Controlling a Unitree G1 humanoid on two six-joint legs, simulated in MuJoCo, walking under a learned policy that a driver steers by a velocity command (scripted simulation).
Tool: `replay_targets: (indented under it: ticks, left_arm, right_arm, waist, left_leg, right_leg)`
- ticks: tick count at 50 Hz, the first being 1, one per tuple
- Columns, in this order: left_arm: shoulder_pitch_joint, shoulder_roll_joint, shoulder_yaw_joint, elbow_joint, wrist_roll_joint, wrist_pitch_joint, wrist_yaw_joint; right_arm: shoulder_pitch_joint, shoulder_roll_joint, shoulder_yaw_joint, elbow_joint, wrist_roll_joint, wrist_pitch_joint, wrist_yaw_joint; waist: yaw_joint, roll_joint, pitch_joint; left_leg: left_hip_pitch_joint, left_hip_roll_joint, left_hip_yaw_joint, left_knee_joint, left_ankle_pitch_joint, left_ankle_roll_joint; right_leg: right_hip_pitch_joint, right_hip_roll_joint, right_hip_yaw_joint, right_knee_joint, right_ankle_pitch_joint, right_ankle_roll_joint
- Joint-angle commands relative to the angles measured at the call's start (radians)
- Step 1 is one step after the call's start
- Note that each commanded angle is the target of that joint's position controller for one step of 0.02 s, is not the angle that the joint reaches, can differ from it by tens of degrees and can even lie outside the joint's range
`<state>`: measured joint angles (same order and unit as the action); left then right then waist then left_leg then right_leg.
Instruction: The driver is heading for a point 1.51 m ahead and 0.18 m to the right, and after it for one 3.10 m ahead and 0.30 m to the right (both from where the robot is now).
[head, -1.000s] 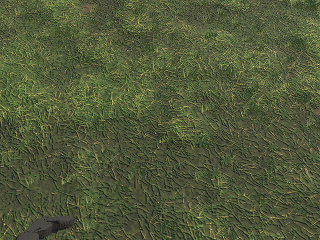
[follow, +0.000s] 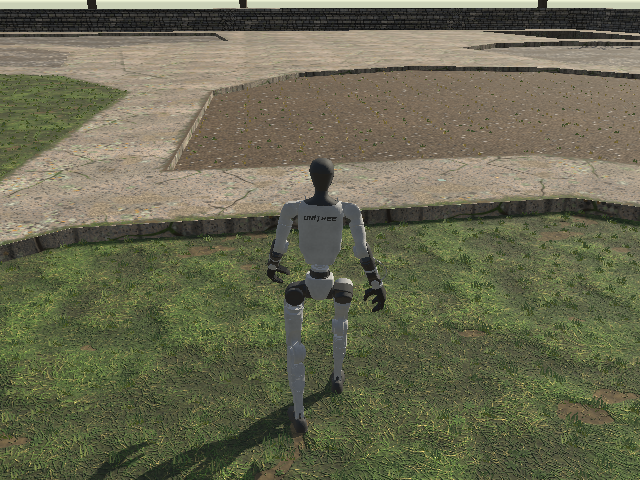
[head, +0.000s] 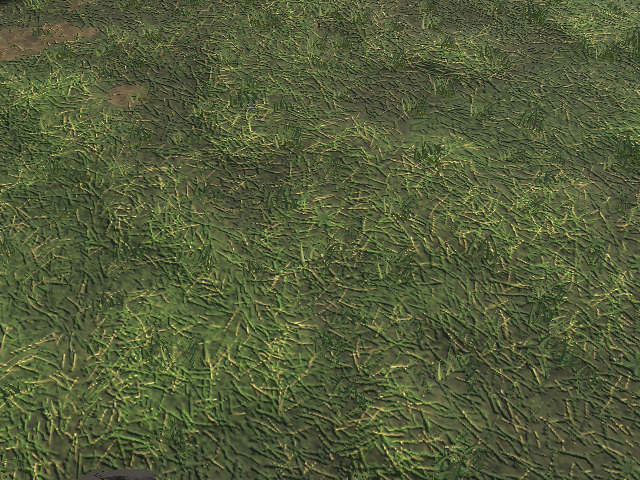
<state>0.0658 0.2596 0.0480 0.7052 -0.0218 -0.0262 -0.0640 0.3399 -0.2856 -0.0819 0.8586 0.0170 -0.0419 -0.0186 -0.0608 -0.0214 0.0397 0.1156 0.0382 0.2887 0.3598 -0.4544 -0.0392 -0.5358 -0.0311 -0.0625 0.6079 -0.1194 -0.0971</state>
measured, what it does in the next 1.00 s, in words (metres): walks ahead, turning right: right foot, then left foot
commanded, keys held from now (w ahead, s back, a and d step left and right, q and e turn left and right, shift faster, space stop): w+e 0.46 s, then w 0.14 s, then no key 0.12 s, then q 0.28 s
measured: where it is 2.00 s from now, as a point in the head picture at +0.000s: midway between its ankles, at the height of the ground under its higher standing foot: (341, 324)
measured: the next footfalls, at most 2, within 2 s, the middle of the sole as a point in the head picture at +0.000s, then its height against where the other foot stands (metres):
right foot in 0.02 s outside the picture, level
left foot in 0.48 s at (292, 468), level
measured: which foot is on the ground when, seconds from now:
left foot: down 0.00-0.00, up 0.02-0.46, down 0.48-0.92, up 0.94-1.00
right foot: up 0.00-0.00, down 0.02-0.50, up 0.52-0.88, down 0.90-1.00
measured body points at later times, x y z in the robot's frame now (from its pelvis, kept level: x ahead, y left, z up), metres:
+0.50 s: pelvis +0.30 +0.00 +0.00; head +0.32 -0.01 +0.45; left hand +0.42 +0.28 -0.11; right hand +0.45 -0.30 -0.06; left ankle +0.45 +0.08 -0.72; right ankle +0.14 -0.09 -0.71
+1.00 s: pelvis +0.48 -0.07 +0.01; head +0.51 -0.10 +0.46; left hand +0.76 +0.09 -0.06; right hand +0.44 -0.36 -0.12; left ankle +0.45 +0.08 -0.67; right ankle +0.53 -0.21 -0.72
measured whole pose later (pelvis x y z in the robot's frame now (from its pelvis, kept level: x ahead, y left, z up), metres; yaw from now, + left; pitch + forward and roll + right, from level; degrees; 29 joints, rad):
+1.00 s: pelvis +0.48 -0.07 +0.01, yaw -17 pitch +2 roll +1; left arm 0.06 0.24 0.04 0.65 0.02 -0.02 0.02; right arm 0.28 -0.30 -0.05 0.86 0.02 -0.03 -0.01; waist -0.07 0.02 0.04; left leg -0.35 -0.03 -0.04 0.92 -0.58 -0.03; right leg -0.41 -0.01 0.00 0.50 -0.13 -0.01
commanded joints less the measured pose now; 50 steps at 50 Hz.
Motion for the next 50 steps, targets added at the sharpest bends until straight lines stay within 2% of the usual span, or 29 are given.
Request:
replay_targets:
  ticks: [1,2,3,4,5,6,7,10,15,20,23,24,25,26,27,28,29,30,32,34,38,41,44,45,46,47,48,49,50]
  left_arm:
    - [0.369,0.267,0.113,0.02,-0.005,0.008,0.031]
    - [0.327,0.361,0.122,0.009,-0.013,-0.001,0.035]
    - [0.355,0.274,0.096,-0.017,-0.003,-0.016,0.031]
    - [0.32,0.223,0.081,-0.011,0.005,-0.03,0.03]
    - [0.259,0.196,0.073,-0.017,0.001,-0.037,0.031]
    - [0.194,0.16,0.063,-0.03,0.002,-0.037,0.034]
    - [0.159,0.14,0.054,-0.049,0.016,-0.039,0.04]
    - [0.159,0.161,0.059,-0.055,0.012,-0.043,0.054]
    - [0.226,0.194,0.07,-0.033,0.002,-0.031,0.078]
    - [0.29,0.185,0.07,-0.008,-0.007,-0.017,0.084]
    - [0.262,0.167,0.067,-0.019,0.0,-0.01,0.086]
    - [0.263,0.116,0.048,-0.026,0.009,-0.012,0.082]
    - [0.361,0.049,0.027,-0.041,0.007,-0.018,0.081]
    - [0.436,0.061,0.019,-0.043,-0.015,-0.025,0.082]
    - [0.386,0.151,0.037,-0.025,-0.022,-0.026,0.082]
    - [0.286,0.173,0.043,-0.04,-0.012,-0.024,0.081]
    - [0.224,0.164,0.042,-0.057,0.002,-0.027,0.081]
    - [0.197,0.152,0.044,-0.065,0.01,-0.029,0.078]
    - [0.213,0.114,0.038,-0.06,0.008,-0.026,0.074]
    - [0.208,0.079,0.027,-0.064,0.02,-0.021,0.076]
    - [0.124,0.044,0.006,-0.076,0.027,-0.023,0.069]
    - [0.054,0.07,0.014,-0.09,0.026,-0.026,0.063]
    - [0.087,0.108,0.033,-0.077,0.034,-0.035,0.066]
    - [0.116,0.147,0.046,-0.071,0.042,-0.037,0.075]
    - [0.17,0.222,0.062,-0.081,0.061,-0.033,0.091]
    - [0.195,0.232,0.066,-0.082,0.059,-0.009,0.097]
    - [0.219,0.175,0.054,-0.078,0.047,0.007,0.093]
    - [0.184,0.151,0.046,-0.076,0.036,0.012,0.091]
    - [0.123,0.131,0.039,-0.079,0.031,0.013,0.092]
  right_arm:
    - [-0.045,-0.172,-0.03,-0.084,-0.01,-0.004,-0.015]
    - [0.052,-0.019,0.018,-0.136,-0.042,-0.033,0.003]
    - [-0.065,-0.099,0.009,-0.146,-0.002,-0.075,0.017]
    - [-0.16,-0.14,-0.002,-0.177,0.033,-0.096,0.024]
    - [-0.169,-0.128,0.002,-0.175,0.02,-0.106,0.018]
    - [-0.167,-0.134,-0.004,-0.162,-0.009,-0.106,0.012]
    - [-0.145,-0.14,-0.01,-0.157,-0.019,-0.096,0.012]
    - [-0.139,-0.105,-0.006,-0.162,-0.032,-0.064,0.013]
    - [-0.329,-0.052,0.02,-0.213,-0.027,-0.062,0.022]
    - [-0.39,-0.104,0.005,-0.239,-0.007,-0.079,0.042]
    - [-0.259,-0.14,-0.017,-0.206,-0.009,-0.093,0.04]
    - [-0.142,-0.173,-0.031,-0.185,-0.025,-0.099,0.034]
    - [-0.016,-0.248,-0.047,-0.169,-0.048,-0.098,0.029]
    - [0.054,-0.252,-0.054,-0.123,-0.03,-0.085,0.042]
    - [0.009,-0.165,-0.03,-0.137,-0.011,-0.082,0.045]
    - [-0.041,-0.125,-0.018,-0.144,-0.014,-0.073,0.043]
    - [-0.084,-0.109,-0.009,-0.144,-0.023,-0.067,0.042]
    - [-0.107,-0.087,-0.001,-0.138,-0.029,-0.067,0.04]
    - [-0.131,-0.072,0.008,-0.127,-0.033,-0.072,0.039]
    - [-0.129,-0.096,0.004,-0.105,-0.027,-0.077,0.039]
    - [-0.116,-0.145,-0.005,-0.069,-0.009,-0.049,0.026]
    - [-0.065,-0.158,-0.006,-0.037,0.003,-0.026,0.021]
    - [-0.093,-0.165,-0.006,-0.037,0.017,-0.011,0.014]
    - [-0.078,-0.138,0.002,-0.038,0.012,-0.013,0.013]
    - [-0.06,-0.084,0.019,-0.065,-0.015,-0.022,0.015]
    - [0.059,-0.03,0.04,-0.053,-0.011,-0.021,0.014]
    - [0.044,-0.11,0.019,-0.044,0.007,-0.005,0.01]
    - [-0.004,-0.147,0.001,-0.058,0.013,0.014,0.004]
    - [-0.021,-0.14,-0.004,-0.056,0.011,0.037,-0.007]
  waist:
    - [0.236,-0.014,-0.221]
    - [0.101,-0.252,-0.303]
    - [0.183,-0.117,-0.392]
    - [0.19,-0.077,-0.248]
    - [0.142,-0.002,-0.167]
    - [0.102,0.016,-0.113]
    - [0.067,-0.007,-0.1]
    - [0.042,-0.004,-0.074]
    - [0.111,-0.047,-0.03]
    - [0.125,-0.073,-0.034]
    - [0.046,-0.104,-0.07]
    - [-0.008,-0.071,-0.168]
    - [-0.005,0.12,-0.325]
    - [0.012,0.376,-0.372]
    - [-0.008,0.236,-0.239]
    - [-0.015,0.148,-0.137]
    - [-0.001,0.098,-0.07]
    - [0.018,0.099,-0.039]
    - [0.054,0.127,-0.029]
    - [0.07,0.115,-0.047]
    - [0.046,0.123,-0.1]
    - [0.025,0.123,-0.102]
    - [0.073,0.116,-0.102]
    - [0.081,0.089,-0.123]
    - [0.082,-0.034,-0.221]
    - [0.072,-0.227,-0.336]
    - [0.107,-0.183,-0.351]
    - [0.1,-0.137,-0.272]
    - [0.079,-0.11,-0.217]
  left_leg:
    - [-0.324,0.161,-0.041,0.628,0.839,0.061]
    - [-0.776,-0.059,-0.159,0.965,-0.111,-0.003]
    - [-0.883,-0.061,-0.377,1.049,-0.138,0.018]
    - [-0.951,-0.013,-0.381,1.017,-0.04,0.045]
    - [-0.913,0.031,-0.379,0.928,0.046,0.056]
    - [-0.846,0.059,-0.376,0.841,0.09,0.049]
    - [-0.774,0.078,-0.384,0.801,0.125,0.041]
    - [-0.717,0.071,-0.354,0.672,0.178,-0.006]
    - [-0.635,-0.002,-0.328,0.285,0.502,-0.038]
    - [-0.584,-0.028,-0.376,0.141,0.499,-0.01]
    - [-0.418,-0.034,-0.354,0.087,0.404,0.046]
    - [-0.228,0.036,-0.398,0.097,0.39,0.092]
    - [0.119,0.245,-0.702,0.084,0.27,0.208]
    - [0.231,0.37,-1.094,-0.048,-0.015,0.31]
    - [0.139,0.341,-1.054,-0.09,-0.168,0.283]
    - [0.022,0.301,-0.901,-0.089,-0.098,0.248]
    - [-0.092,0.259,-0.789,-0.105,0.028,0.239]
    - [-0.165,0.226,-0.712,-0.124,0.132,0.236]
    - [-0.244,0.19,-0.595,-0.135,0.454,0.238]
    - [-0.264,0.189,-0.494,-0.12,0.802,0.26]
    - [-0.297,0.136,-0.369,-0.107,0.942,0.238]
    - [-0.258,0.137,-0.399,-0.059,0.86,0.221]
    - [-0.272,0.121,-0.458,0.045,0.707,0.175]
    - [-0.314,0.076,-0.449,0.115,0.629,0.135]
    - [-0.449,0.003,-0.41,0.292,0.362,0.084]
    - [-0.639,-0.077,-0.333,0.539,-0.186,0.025]
    - [-0.687,-0.058,-0.357,0.701,-0.287,-0.001]
    - [-0.745,-0.033,-0.353,0.789,-0.234,-0.014]
    - [-0.757,-0.008,-0.349,0.812,-0.169,-0.028]
  right_leg:
    - [0.603,-0.004,0.138,-0.07,-0.018,-0.119]
    - [0.912,-0.252,0.719,-0.172,-0.188,-0.317]
    - [0.95,-0.298,0.886,-0.311,-0.285,-0.327]
    - [0.852,-0.273,0.74,-0.331,-0.207,-0.274]
    - [0.707,-0.228,0.62,-0.325,-0.107,-0.238]
    - [0.574,-0.188,0.524,-0.333,0.005,-0.214]
    - [0.487,-0.164,0.473,-0.353,0.086,-0.209]
    - [0.356,-0.13,0.388,-0.389,0.22,-0.212]
    - [0.257,-0.042,0.293,-0.377,0.115,-0.135]
    - [0.36,-0.096,0.422,-0.279,-0.003,-0.103]
    - [0.381,-0.083,0.464,-0.148,0.057,-0.065]
    - [0.34,-0.032,0.407,0.026,0.068,-0.032]
    - [0.092,0.084,0.288,0.349,-0.152,0.034]
    - [-0.147,0.118,0.232,0.589,-0.474,0.069]
    - [-0.232,0.065,0.269,0.68,-0.414,0.074]
    - [-0.24,0.032,0.232,0.692,-0.337,0.075]
    - [-0.221,0.006,0.21,0.651,-0.282,0.074]
    - [-0.192,-0.024,0.209,0.593,-0.239,0.071]
    - [-0.105,-0.037,0.182,0.509,-0.229,0.083]
    - [-0.066,-0.033,0.145,0.394,-0.228,0.109]
    - [0.088,-0.009,0.088,0.119,0.007,0.128]
    - [0.134,0.028,0.097,-0.008,0.079,0.125]
    - [0.268,0.045,0.098,-0.179,0.169,0.085]
    - [0.375,-0.004,0.127,-0.224,0.309,0.054]
    - [0.585,-0.185,0.262,-0.141,0.694,-0.017]
    - [0.757,-0.402,0.44,-0.118,0.844,-0.182]
    - [0.699,-0.405,0.478,-0.163,0.677,-0.215]
    - [0.634,-0.355,0.422,-0.199,0.501,-0.187]
    - [0.552,-0.314,0.364,-0.235,0.357,-0.157]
